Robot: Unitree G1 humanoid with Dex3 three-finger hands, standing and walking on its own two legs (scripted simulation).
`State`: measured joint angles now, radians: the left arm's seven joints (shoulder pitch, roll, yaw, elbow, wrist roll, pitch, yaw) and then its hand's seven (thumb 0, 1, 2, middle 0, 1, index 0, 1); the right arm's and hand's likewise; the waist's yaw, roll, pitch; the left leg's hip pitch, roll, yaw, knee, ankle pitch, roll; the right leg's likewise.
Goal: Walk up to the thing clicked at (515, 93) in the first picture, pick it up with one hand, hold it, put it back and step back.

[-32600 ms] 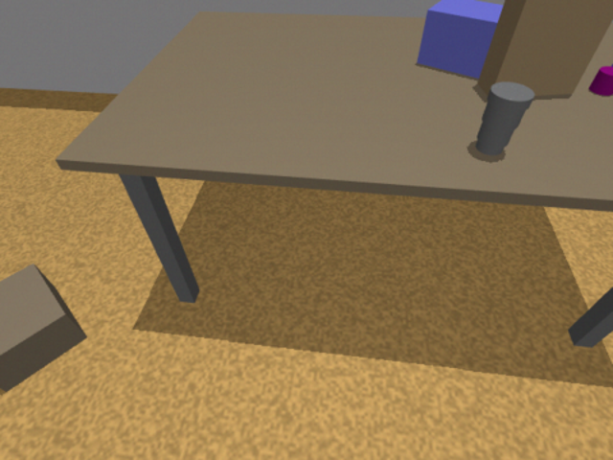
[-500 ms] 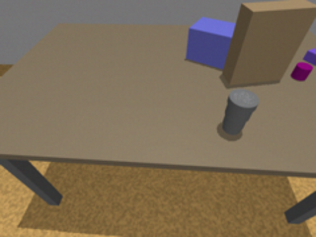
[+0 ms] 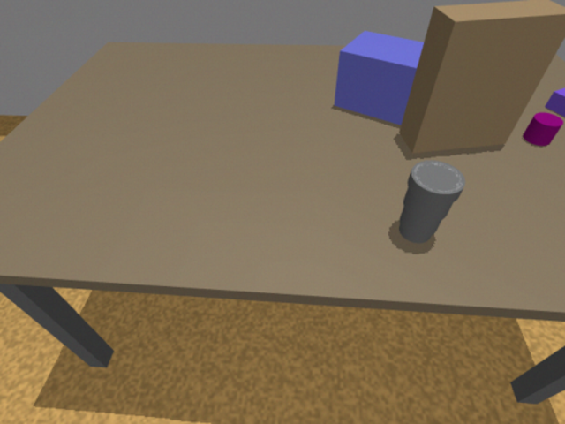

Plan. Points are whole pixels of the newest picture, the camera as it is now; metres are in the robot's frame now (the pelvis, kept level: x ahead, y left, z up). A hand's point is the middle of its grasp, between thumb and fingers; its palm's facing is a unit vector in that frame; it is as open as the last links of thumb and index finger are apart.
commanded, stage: stand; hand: right
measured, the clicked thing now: (425, 206) +0.49 -0.24 +0.02
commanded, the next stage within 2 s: none
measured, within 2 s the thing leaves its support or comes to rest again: neither
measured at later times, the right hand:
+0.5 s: hand out of the picture +0.07 -0.25 -0.16, palm faces -0.04 +0.94 -0.34, open 7.4 cm
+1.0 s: hand out of the picture +0.07 -0.25 -0.16, palm faces -0.04 +0.94 -0.34, open 7.4 cm
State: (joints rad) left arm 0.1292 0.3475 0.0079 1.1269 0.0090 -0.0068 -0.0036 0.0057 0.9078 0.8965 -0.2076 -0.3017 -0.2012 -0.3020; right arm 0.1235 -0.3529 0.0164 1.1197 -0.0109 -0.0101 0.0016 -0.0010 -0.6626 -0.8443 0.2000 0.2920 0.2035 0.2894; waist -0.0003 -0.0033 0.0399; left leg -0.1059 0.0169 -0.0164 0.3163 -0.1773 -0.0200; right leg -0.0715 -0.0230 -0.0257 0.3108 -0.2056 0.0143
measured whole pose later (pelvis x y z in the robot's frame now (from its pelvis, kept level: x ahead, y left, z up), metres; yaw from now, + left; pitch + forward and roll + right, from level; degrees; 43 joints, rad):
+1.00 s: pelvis +0.00 +0.00 +0.00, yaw +0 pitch -2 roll +0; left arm 0.13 0.35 0.01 1.12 0.01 -0.01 0.00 0.01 0.91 0.90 -0.21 -0.30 -0.20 -0.30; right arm 0.12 -0.35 0.01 1.12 -0.01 -0.01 0.00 0.00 -0.90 -0.90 0.20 0.30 0.21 0.30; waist 0.00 0.00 0.04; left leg -0.11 0.02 -0.02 0.31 -0.18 -0.02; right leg -0.07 -0.02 -0.03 0.30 -0.21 0.01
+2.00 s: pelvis +0.01 +0.00 +0.00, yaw +1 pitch -1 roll +0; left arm 0.13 0.35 0.01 1.12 0.01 -0.01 0.00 0.01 0.91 0.90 -0.21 -0.30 -0.20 -0.30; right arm 0.13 -0.35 0.01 1.12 -0.01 -0.01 0.01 0.00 -0.90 -0.90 0.20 0.30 0.21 0.30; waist 0.00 0.00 0.04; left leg -0.11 0.01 -0.02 0.31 -0.18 -0.02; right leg -0.07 -0.03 -0.03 0.31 -0.21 0.02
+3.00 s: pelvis -0.19 +0.00 -0.02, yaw +2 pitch -1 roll +1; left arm 0.15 0.35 0.07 0.81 0.02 0.02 0.02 0.01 0.90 0.90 -0.21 -0.30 -0.20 -0.30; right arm 0.16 -0.43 -0.04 0.89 -0.01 0.06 -0.02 0.00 -0.90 -0.90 0.20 0.30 0.20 0.30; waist 0.01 0.04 0.17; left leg -0.40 -0.09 -0.11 1.00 -0.52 -0.02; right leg -0.31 -0.02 0.00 0.63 -0.30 -0.02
